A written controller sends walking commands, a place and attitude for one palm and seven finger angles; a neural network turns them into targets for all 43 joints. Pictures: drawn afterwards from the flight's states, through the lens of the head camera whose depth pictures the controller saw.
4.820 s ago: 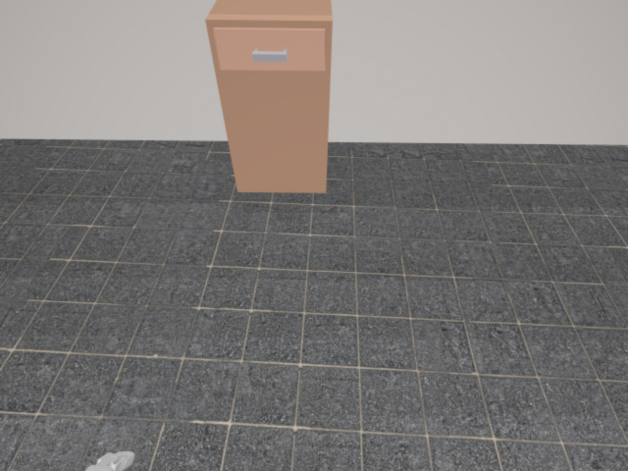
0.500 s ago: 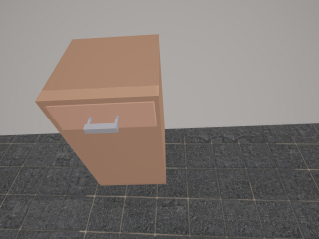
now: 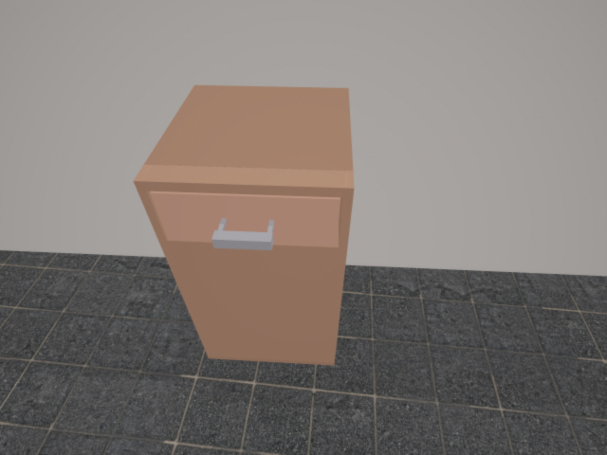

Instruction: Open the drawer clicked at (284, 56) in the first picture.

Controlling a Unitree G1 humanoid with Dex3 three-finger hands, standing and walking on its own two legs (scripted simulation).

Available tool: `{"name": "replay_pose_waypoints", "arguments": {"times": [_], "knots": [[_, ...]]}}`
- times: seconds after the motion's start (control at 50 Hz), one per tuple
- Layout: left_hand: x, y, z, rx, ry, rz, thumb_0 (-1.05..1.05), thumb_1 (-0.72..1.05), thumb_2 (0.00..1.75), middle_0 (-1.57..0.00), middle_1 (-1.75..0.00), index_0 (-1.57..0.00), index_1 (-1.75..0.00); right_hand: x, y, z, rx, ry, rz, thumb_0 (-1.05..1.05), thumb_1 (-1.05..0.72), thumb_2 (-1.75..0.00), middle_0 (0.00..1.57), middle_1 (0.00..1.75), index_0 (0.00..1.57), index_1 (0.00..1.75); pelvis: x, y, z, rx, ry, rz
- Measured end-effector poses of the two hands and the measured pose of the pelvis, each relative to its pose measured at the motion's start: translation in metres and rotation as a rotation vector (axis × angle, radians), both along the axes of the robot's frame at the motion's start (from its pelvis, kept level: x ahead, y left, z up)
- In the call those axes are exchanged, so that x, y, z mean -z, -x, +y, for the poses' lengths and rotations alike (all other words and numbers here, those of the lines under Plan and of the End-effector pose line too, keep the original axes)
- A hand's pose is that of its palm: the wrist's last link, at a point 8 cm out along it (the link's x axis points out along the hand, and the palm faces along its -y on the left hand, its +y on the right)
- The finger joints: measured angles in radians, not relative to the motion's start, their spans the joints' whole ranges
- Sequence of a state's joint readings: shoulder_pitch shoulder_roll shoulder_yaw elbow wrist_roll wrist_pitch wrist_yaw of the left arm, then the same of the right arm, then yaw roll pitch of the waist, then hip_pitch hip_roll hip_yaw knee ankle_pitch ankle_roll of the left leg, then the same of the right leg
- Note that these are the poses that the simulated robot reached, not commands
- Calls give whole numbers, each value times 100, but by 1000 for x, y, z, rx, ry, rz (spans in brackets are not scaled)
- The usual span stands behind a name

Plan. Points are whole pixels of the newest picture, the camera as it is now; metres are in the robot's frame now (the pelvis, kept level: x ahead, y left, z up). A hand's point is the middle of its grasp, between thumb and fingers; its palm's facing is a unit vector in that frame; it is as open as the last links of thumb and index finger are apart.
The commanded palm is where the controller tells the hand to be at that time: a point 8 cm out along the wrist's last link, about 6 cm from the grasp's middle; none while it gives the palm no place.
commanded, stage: come to a stop and stand still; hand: left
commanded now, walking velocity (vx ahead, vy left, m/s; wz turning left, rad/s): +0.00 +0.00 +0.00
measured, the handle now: (245, 232) +0.56 +0.17 -0.07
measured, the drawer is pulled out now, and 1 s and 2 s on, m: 0.00 0.00 0.00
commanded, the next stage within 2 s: look again from close up in 1.26 s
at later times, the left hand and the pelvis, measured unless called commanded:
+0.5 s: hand out of the picture -0.02 +0.19 -0.16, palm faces +0.05 -0.98 -0.19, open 7.3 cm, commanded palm none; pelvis +0.00 +0.02 +0.01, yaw +1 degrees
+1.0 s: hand out of the picture +0.07 +0.17 -0.16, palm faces +0.05 -0.98 -0.21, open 7.3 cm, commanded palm none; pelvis +0.06 +0.00 +0.01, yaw +1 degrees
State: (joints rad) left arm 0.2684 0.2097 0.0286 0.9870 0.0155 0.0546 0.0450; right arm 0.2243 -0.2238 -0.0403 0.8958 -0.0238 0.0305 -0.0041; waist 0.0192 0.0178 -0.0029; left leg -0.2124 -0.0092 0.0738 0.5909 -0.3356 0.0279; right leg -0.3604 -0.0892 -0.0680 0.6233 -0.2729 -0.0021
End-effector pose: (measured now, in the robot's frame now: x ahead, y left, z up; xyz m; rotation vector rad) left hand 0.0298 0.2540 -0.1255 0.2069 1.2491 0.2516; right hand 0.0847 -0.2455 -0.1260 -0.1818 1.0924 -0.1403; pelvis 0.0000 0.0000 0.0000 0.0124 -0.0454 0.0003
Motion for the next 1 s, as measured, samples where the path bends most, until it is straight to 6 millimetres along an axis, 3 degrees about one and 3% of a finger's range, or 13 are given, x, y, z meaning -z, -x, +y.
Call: {"name": "replay_pose_waypoints", "arguments": {"times": [0.1, 0.3, 0.44, 0.56, 0.84, 1.0], "knots": [[-3, 21, 11, 19, 12, 25, 0, 91, 90, -20, -29, -20, -30, 7, 24, 32, 3, -52, 28, 1, -92, -90, 20, 30, 20, 29, -2, 9, 13, 13, -7, -11], [-3, 59, 1, 0, 63, 104, 0, 91, 90, -20, -29, -20, -30, 13, 77, 39, 1, -55, 190, 1, -93, -90, 20, 30, 20, 30, -8, 15, 24, -12, 1, 7], [3, 62, -13, -8, 102, 145, 0, 91, 90, -20, -29, -20, -30, 12, 97, 38, 25, -47, 272, 1, -91, -90, 20, 30, 20, 29, -9, 7, 22, -20, -4, 16], [4, 44, -24, -1, 116, 139, 0, 91, 90, -20, -29, -20, -30, 13, 91, 38, 37, -55, 289, 1, -91, -90, 20, 30, 20, 29, -10, -7, 17, -20, -2, 21], [3, -8, -31, 2, 96, 122, 1, 93, 90, -20, -29, -20, -30, 13, 44, 35, 28, -67, 272, 1, -91, -90, 20, 30, 20, 29, -11, -43, 2, -21, 9, 40], [4, -31, -34, 0, 90, 108, 1, 93, 90, -20, -29, -20, -30, 12, 26, 26, 29, -53, 280, 1, -91, -90, 20, 30, 20, 29, -11, -59, -4, -25, 12, 42]]}}
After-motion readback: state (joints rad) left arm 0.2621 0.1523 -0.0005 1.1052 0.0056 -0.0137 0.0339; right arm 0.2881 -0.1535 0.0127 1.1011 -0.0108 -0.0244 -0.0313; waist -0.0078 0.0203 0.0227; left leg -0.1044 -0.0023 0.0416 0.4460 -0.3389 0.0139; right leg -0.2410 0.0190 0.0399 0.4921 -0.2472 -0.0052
